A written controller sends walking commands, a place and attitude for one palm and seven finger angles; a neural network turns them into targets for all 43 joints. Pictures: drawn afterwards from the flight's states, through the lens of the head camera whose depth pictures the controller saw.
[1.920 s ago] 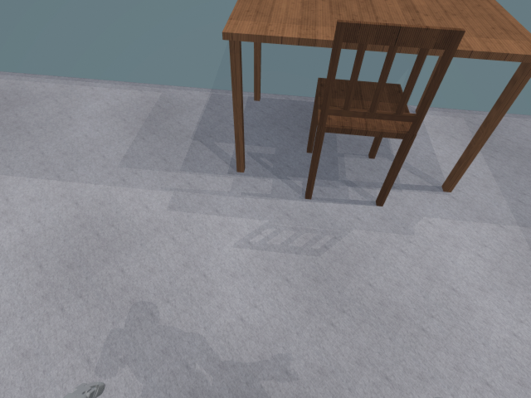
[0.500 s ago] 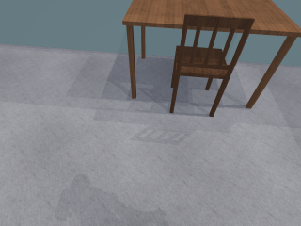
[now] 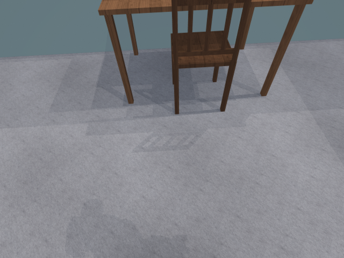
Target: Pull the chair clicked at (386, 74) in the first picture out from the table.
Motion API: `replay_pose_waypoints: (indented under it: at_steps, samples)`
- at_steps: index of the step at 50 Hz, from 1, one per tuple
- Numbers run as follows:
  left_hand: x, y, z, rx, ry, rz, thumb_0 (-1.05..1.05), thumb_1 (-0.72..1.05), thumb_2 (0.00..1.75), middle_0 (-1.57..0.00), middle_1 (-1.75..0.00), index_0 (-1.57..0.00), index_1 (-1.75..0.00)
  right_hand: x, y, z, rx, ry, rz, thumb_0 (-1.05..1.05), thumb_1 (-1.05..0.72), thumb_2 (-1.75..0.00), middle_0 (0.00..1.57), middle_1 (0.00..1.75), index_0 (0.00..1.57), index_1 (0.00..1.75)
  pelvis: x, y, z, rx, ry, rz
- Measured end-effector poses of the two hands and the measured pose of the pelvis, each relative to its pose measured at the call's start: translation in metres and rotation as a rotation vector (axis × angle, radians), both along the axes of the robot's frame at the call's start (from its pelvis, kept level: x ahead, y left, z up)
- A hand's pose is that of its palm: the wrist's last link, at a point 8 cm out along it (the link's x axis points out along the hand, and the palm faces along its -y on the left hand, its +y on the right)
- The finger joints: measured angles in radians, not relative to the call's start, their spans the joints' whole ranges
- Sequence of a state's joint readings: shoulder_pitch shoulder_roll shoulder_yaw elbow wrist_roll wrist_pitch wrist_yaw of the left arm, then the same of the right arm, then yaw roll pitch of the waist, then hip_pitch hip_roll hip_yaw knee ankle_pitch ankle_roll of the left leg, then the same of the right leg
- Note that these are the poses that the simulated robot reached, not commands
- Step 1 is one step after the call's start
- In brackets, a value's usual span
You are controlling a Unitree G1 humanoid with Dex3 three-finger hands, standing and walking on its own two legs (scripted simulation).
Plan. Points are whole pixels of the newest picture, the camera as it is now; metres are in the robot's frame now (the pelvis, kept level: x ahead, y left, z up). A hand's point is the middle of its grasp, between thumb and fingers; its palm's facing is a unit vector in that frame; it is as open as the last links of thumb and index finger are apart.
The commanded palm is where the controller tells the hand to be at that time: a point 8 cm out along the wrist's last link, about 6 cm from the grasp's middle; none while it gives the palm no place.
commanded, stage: walk to a spot facing it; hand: left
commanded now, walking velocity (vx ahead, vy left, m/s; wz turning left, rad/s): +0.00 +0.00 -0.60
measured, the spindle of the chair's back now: (208, 29) +1.22 -0.08 -0.09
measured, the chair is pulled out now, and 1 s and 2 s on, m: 0.00 0.00 0.00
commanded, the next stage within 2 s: turn to face it in 1.90 s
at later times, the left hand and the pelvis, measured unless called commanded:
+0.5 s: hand out of the picture +0.08 +0.23 -0.14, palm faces -0.13 -0.97 -0.22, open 7.4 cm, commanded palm none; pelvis +0.02 +0.03 +0.02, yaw -14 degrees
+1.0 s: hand (177, 176) +0.38 +0.03 -0.16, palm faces -0.63 -0.77 -0.12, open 7.4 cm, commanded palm none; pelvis +0.16 -0.03 +0.00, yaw -34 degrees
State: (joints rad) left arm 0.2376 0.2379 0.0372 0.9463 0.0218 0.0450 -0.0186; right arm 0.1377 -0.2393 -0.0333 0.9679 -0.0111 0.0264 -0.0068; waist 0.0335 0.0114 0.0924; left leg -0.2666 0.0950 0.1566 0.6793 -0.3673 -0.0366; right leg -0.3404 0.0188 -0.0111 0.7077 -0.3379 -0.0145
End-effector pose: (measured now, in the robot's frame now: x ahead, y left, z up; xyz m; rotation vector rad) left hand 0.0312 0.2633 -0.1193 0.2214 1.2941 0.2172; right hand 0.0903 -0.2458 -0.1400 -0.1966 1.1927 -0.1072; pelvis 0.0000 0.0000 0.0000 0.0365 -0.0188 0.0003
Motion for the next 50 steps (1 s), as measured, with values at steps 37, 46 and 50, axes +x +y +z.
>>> replay_pose_waypoints:
  at_steps: [37,46,50]
  samples:
    - [0.201,0.001,0.003,-0.112,-0.070,-0.409,0.01,0.91,0.90,-0.20,-0.30,-0.19,-0.30,-0.100,0.052,0.057,-0.089,0.070,-0.467,0.00,-0.91,-0.90,0.20,0.30,0.21,0.30,0.078,0.036,0.027,-0.066,0.045,-0.417]
    - [0.321,-0.120,-0.011,-0.195,-0.081,-0.656,0.01,0.91,0.90,-0.19,-0.30,-0.19,-0.30,-0.162,0.112,0.044,0.047,0.378,-0.724,0.01,-0.91,-0.90,0.20,0.30,0.20,0.30,0.132,0.002,0.014,-0.065,0.046,-0.549]
    - [0.373,-0.191,-0.020,-0.227,-0.141,-0.762,0.01,0.91,0.90,-0.19,-0.30,-0.19,-0.30,-0.169,0.122,0.037,0.123,0.496,-0.823,0.01,-0.91,-0.90,0.20,0.30,0.20,0.30,0.161,-0.031,-0.001,-0.059,0.043,-0.599]
